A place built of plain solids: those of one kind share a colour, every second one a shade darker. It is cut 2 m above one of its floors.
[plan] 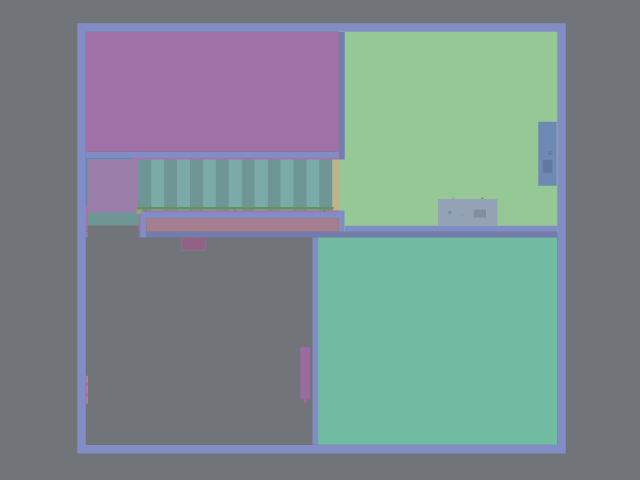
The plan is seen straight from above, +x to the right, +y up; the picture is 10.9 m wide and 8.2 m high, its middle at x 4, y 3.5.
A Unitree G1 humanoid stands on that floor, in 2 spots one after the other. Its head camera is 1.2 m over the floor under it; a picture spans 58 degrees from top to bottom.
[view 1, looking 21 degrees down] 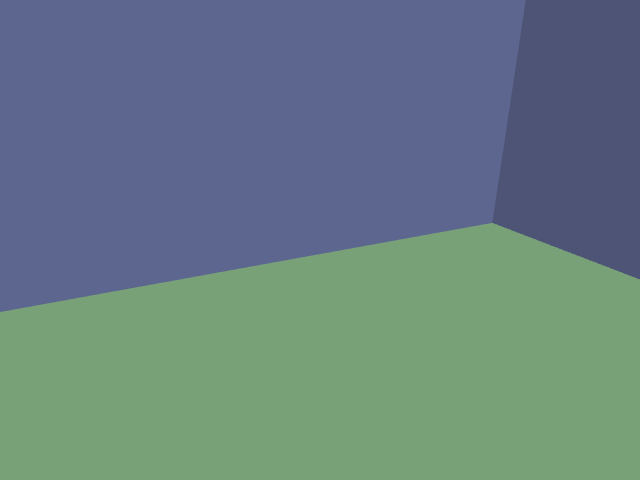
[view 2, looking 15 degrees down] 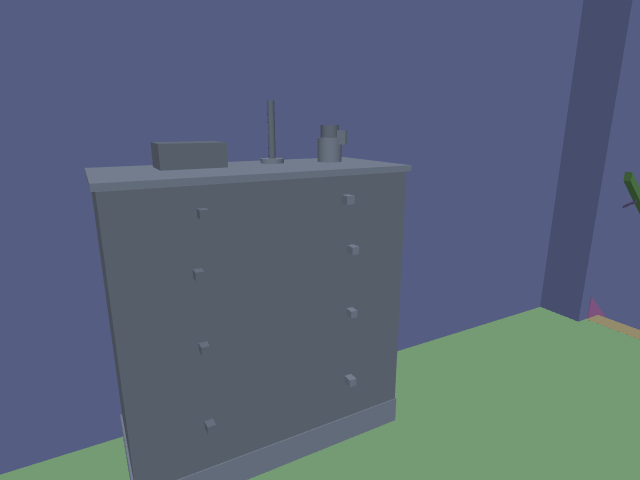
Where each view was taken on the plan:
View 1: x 5.21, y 4.48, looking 65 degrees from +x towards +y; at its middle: wall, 3.05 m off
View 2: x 7.05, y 5.40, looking -119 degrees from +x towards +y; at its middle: chest_drawers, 1.43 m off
